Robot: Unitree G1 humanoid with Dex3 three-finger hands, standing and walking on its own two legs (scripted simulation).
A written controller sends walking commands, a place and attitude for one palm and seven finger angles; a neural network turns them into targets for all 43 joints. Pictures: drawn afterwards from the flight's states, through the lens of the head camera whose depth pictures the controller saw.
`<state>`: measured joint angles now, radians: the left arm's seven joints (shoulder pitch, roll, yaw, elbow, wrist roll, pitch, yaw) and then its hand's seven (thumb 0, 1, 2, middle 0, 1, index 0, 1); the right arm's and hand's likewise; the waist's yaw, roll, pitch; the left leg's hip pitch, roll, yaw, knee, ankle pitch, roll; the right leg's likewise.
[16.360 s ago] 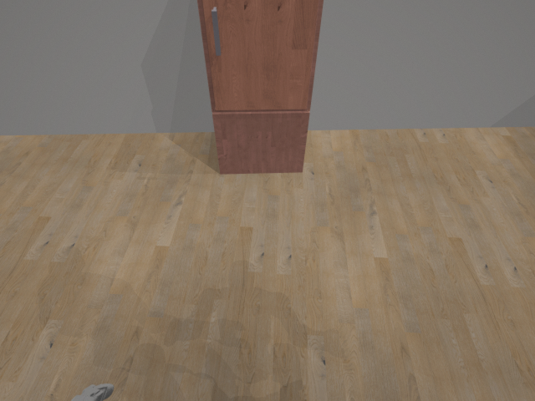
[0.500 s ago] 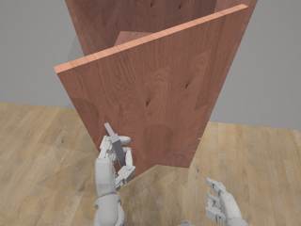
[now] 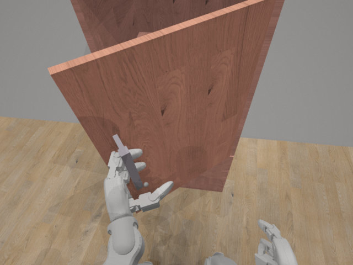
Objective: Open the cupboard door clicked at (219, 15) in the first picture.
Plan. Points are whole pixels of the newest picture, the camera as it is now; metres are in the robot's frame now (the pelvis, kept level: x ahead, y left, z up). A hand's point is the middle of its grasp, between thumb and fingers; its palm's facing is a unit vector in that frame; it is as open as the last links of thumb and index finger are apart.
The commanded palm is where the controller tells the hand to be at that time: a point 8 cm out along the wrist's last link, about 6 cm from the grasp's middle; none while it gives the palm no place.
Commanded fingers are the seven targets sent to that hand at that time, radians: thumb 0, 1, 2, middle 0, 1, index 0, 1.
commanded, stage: open thumb and fingers to let go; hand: left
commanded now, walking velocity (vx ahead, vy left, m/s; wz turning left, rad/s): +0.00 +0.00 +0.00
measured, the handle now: (128, 164) +0.32 +0.13 +0.06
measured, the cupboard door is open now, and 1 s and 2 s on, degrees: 40 41 41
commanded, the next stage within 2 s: slide the hand sideways off the handle in 0.40 s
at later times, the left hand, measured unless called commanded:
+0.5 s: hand (142, 184) +0.27 +0.09 +0.06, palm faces +0.27 -0.96 +0.00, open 15.1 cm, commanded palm +0.23 +0.13 +0.05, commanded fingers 0.00 -0.50 0.30 -0.15 -0.30 -0.15 -0.30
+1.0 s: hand (129, 210) +0.22 +0.11 +0.05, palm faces -0.15 -0.99 +0.01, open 16.3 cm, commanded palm +0.20 +0.17 +0.05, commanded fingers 0.00 -0.50 0.30 -0.15 -0.30 -0.15 -0.30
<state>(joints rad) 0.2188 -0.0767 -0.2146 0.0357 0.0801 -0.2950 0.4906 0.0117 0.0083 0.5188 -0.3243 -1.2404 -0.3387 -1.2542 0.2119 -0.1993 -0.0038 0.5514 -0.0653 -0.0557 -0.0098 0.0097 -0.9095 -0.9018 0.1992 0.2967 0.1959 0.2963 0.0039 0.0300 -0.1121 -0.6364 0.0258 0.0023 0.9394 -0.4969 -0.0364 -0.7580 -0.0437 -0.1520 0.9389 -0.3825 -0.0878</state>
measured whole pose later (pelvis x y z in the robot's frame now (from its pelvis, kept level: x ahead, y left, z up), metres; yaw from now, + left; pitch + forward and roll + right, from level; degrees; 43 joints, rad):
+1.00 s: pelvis +0.00 +0.06 -0.01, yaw -2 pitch +11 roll +0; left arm 0.37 0.06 -0.27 -0.15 0.02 -0.26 0.06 -0.01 -0.50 0.30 -0.14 -0.30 -0.16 -0.31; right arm 0.27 -0.21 0.03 0.40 -0.02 -0.10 0.02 0.01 -0.91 -0.90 0.20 0.30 0.20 0.30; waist 0.01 0.01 -0.11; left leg -0.68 -0.01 0.06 1.04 -0.55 0.04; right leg -0.80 -0.07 -0.09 0.99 -0.38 -0.01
